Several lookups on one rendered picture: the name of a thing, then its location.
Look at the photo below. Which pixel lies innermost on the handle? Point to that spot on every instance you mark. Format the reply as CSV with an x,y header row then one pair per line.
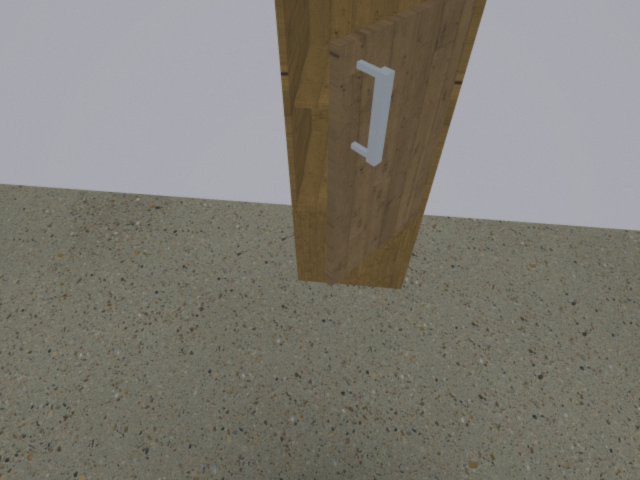
x,y
384,78

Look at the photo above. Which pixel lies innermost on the cupboard door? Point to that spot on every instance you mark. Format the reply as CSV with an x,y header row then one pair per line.
x,y
367,205

